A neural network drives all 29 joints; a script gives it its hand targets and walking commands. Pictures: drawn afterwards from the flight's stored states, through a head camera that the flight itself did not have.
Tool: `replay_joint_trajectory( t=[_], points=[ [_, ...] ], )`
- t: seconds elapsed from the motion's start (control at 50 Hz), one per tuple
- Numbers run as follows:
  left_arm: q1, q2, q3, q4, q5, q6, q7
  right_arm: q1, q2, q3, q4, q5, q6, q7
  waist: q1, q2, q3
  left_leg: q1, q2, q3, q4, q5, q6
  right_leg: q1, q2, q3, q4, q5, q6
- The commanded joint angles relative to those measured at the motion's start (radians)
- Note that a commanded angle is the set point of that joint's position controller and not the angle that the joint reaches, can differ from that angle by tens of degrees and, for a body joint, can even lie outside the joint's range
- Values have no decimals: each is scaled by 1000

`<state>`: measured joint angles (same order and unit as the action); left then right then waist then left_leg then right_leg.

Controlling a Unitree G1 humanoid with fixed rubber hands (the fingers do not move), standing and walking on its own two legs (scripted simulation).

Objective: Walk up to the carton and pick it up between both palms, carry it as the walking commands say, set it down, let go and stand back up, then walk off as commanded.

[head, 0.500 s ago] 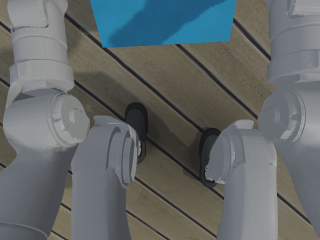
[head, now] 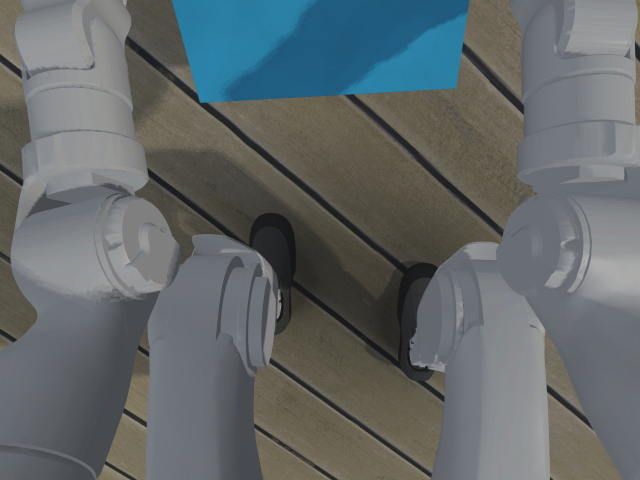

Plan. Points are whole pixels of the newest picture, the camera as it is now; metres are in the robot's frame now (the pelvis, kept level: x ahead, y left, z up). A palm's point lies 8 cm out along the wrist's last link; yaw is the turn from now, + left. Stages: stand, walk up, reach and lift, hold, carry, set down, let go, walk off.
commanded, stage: set down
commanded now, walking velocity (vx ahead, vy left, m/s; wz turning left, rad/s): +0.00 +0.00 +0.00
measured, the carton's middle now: out of the picture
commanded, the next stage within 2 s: none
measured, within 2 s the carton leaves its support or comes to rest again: rests again in 1.36 s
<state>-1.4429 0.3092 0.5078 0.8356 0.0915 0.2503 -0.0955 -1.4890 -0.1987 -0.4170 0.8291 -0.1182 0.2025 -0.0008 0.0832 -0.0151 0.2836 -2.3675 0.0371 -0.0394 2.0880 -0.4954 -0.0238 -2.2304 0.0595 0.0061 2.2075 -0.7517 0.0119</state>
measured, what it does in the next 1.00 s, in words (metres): stands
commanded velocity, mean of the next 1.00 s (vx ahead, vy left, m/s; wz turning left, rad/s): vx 0.00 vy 0.00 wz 0.00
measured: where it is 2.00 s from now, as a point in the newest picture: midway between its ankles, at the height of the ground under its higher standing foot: (345, 316)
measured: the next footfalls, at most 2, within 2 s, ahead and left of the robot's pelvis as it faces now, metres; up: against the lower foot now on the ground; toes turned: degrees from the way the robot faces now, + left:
none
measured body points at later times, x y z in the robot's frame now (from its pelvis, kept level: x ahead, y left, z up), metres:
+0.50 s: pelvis +0.00 +0.00 +0.00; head +0.39 +0.02 +0.22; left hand +0.56 +0.25 -0.17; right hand +0.60 -0.10 -0.17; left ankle +0.12 +0.13 -0.35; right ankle +0.06 -0.12 -0.35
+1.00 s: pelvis +0.00 +0.00 -0.01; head +0.40 +0.01 +0.21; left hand +0.57 +0.25 -0.17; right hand +0.61 -0.10 -0.18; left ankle +0.12 +0.13 -0.35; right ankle +0.06 -0.12 -0.35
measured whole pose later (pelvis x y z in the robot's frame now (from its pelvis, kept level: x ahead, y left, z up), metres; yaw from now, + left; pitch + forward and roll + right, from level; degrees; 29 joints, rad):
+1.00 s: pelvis +0.00 +0.00 -0.01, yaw +0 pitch +44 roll +0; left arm -1.47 0.32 0.56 0.89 0.12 0.17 -0.11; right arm -1.54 -0.20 -0.42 0.89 -0.16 0.14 0.01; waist 0.08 -0.01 0.32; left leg -2.37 0.04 -0.03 2.12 -0.52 -0.02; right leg -2.23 0.08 0.02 2.24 -0.77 0.02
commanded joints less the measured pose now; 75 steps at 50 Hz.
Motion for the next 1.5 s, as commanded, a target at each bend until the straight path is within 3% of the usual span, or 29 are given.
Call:
replay_joint_trajectory(
  t=[0.0, 0.54, 0.94, 1.1, 1.2, 1.28, 1.32, 1.38, 1.44, 1.48],
  points=[
    [-115, -844, -345, 140, -37, 68, -207, -93, 774, 349, 204, 23, 97, 222, -33, -70, -732, 636, -106, 79, -59, 309, 14, 249, 71, -29, -267, 341, -26],
    [-49, -761, -271, 223, 12, 55, -200, -33, 692, 296, 290, -28, 90, 213, -33, -84, -616, 578, -99, 79, -50, 261, 7, 235, 61, -27, -256, 323, -21],
    [-11, -660, -218, 251, 34, 23, -179, -12, 607, 261, 307, -53, 58, 181, -23, -91, -637, 592, -83, 76, -38, 300, 2, 245, 55, -30, -240, 361, -5],
    [38, -473, -178, 273, 32, -23, -117, -6, 418, 243, 312, -36, 15, 126, -4, -85, -679, 631, -65, 70, -41, 318, -6, 254, 47, -28, -236, 365, 10],
    [43, -258, -134, 287, 16, -88, -40, -30, 185, 232, 278, 1, -37, 55, 21, -70, -742, 692, -49, 63, -36, 374, -12, 257, 40, -22, -228, 392, 21],
    [-72, 102, -90, 183, -76, -203, 90, -147, -172, 256, 120, 97, -122, -60, 45, -58, -907, 805, -43, 44, -7, 518, -14, 311, 25, -17, -196, 483, 29],
    [-176, 145, -153, 164, -169, -236, 129, -280, -229, 319, 44, 174, -147, -95, 35, -67, -1024, 860, -43, 33, 7, 577, -10, 355, 18, -22, -174, 530, 32],
    [-234, 194, -240, 239, -283, -240, 149, -385, -289, 389, 44, 257, -141, -113, 27, -112, -1099, 842, -39, 37, 9, 526, -4, 454, -1, -24, -163, 515, 30],
    [-300, 264, -255, 283, -321, -239, 156, -430, -294, 433, 107, 313, -119, -108, 57, -148, -1063, 787, -23, 42, -5, 423, 7, 475, -14, -12, -170, 434, 28],
    [-334, 295, -251, 309, -310, -237, 157, -441, -289, 441, 156, 340, -108, -95, 85, -139, -997, 752, -13, 45, -9, 366, 12, 447, -19, -2, -175, 379, 24]
  ],
)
